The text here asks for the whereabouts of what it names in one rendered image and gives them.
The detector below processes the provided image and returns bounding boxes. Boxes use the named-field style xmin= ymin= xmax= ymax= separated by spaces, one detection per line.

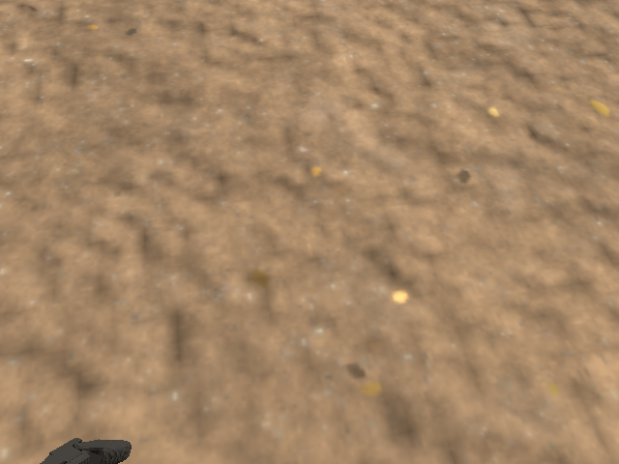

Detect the left robot hand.
xmin=40 ymin=438 xmax=132 ymax=464

